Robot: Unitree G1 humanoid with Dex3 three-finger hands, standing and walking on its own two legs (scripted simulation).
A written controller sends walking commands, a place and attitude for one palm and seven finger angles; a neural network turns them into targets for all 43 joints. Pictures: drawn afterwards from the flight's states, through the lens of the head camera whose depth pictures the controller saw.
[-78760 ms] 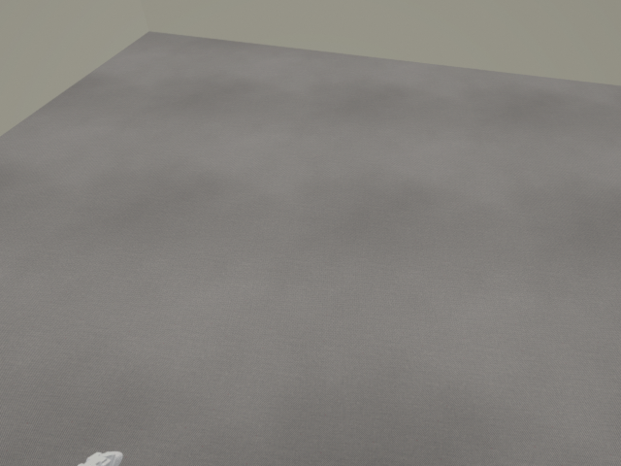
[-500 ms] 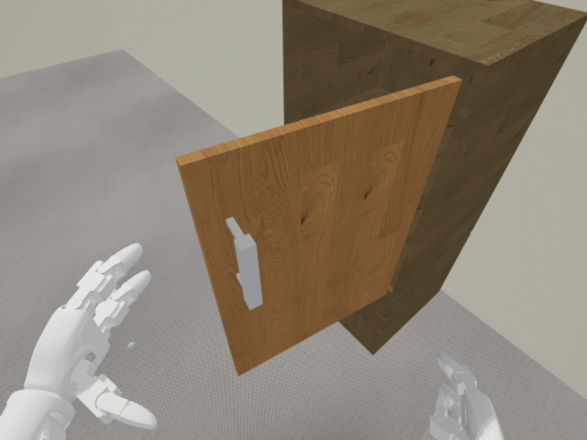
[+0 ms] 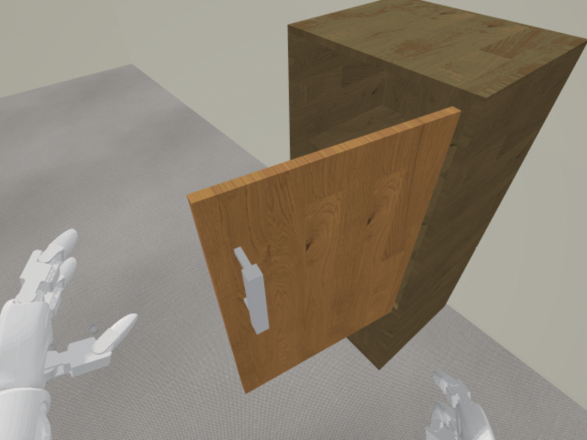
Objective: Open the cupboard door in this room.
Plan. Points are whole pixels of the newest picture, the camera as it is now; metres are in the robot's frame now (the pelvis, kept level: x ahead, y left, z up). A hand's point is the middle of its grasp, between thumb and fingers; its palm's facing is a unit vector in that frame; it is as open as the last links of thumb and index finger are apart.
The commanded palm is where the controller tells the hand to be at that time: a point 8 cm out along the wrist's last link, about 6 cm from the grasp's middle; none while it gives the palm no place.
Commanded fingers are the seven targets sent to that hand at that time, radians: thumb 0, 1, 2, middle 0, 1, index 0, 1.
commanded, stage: draw the hand back to the body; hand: left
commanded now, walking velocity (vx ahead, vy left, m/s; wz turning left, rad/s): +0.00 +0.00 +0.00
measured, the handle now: (250, 291) +0.31 +0.11 +0.04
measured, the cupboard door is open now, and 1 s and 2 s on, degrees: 80 80 80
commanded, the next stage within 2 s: step back with the hand held close in 0.58 s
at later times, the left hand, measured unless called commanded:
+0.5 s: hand (96, 317) +0.19 +0.23 +0.15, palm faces +0.43 -0.81 -0.40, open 7.5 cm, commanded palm +0.14 +0.27 +0.17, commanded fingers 0.00 0.90 0.90 -0.20 -0.30 -0.20 -0.30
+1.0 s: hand (100, 320) +0.19 +0.23 +0.14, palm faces +0.31 -0.81 -0.50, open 7.4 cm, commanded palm +0.13 +0.28 +0.18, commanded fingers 0.00 0.90 0.90 -0.20 -0.30 -0.20 -0.30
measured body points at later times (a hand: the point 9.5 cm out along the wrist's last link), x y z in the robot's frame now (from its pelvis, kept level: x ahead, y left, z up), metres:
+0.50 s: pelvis +0.00 -0.02 +0.00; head -0.02 -0.05 +0.45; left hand +0.16 +0.27 +0.17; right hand +0.19 -0.25 -0.08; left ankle -0.02 +0.08 -0.74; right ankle -0.01 -0.13 -0.74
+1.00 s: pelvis -0.02 -0.02 +0.00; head -0.01 -0.03 +0.45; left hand +0.17 +0.27 +0.17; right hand +0.15 -0.28 -0.08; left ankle -0.02 +0.08 -0.74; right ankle -0.01 -0.13 -0.74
